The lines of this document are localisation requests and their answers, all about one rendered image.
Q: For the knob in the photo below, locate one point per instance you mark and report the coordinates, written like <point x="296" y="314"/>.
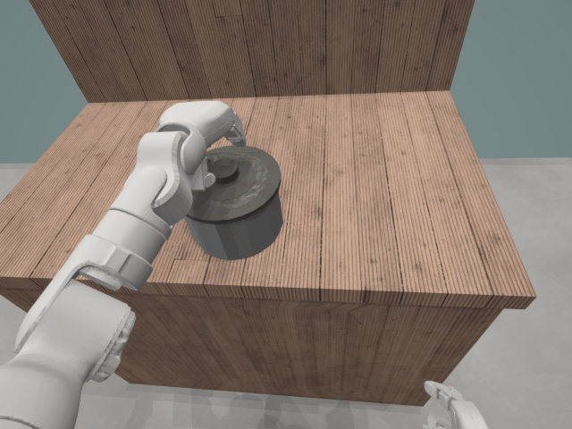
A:
<point x="225" y="171"/>

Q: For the robot left hand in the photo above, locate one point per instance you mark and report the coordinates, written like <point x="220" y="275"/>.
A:
<point x="214" y="119"/>

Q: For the left robot forearm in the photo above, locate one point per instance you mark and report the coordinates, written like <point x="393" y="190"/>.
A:
<point x="122" y="248"/>

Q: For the left robot upper arm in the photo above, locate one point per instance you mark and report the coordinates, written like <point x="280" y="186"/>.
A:
<point x="80" y="337"/>

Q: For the table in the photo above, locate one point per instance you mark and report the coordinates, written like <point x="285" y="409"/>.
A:
<point x="393" y="258"/>

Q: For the lid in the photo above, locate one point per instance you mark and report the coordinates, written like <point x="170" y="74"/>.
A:
<point x="256" y="186"/>

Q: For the robot right hand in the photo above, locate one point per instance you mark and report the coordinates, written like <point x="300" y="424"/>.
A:
<point x="463" y="414"/>

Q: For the pot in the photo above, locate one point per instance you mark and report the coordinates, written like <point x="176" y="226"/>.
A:
<point x="241" y="239"/>

